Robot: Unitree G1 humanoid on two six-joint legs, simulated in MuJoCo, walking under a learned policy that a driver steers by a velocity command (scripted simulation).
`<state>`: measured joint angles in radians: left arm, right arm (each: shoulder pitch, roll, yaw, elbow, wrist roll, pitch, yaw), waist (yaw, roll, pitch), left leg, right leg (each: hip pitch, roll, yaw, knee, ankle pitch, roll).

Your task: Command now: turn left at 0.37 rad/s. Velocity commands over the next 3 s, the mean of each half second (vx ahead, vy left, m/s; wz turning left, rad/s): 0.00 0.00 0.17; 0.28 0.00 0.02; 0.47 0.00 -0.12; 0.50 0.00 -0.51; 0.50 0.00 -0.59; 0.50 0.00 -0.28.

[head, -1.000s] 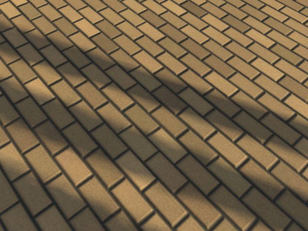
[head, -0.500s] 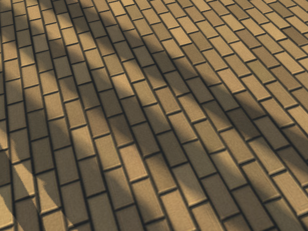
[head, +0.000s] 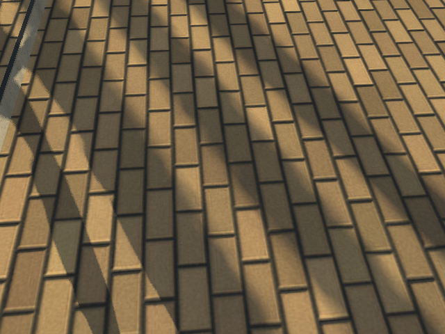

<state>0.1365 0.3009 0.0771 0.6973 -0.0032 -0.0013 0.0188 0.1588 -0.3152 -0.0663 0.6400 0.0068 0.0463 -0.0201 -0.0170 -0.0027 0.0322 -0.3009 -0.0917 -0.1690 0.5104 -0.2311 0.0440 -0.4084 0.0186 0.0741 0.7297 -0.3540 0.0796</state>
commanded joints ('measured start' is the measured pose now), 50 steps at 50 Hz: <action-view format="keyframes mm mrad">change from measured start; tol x32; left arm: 1 -4 85 21 -74 -5 -25 -12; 50 311 106 -16 124 -2 -78 -14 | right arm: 1 -29 -151 -36 -61 3 -7 2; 50 -140 24 17 -15 9 -134 52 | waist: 1 3 163 -117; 6 -23 -214 -107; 33 -18 216 132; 39 139 -296 -25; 50 98 -74 56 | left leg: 1 115 255 -287 -83 306 169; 10 -138 78 20 419 -309 -139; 18 252 184 25 -107 337 -59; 31 24 299 -243 -297 -615 131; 37 -97 234 -95 -171 -293 88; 41 -533 115 42 622 -265 -10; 50 -420 160 184 249 164 -57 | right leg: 1 66 -2 -16 -137 29 -22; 5 276 -298 270 -387 554 -243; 33 -74 -34 -76 47 -137 -116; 37 342 -2 -108 -246 110 -151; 40 518 -415 658 -571 -221 -380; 50 427 -202 58 -601 396 -266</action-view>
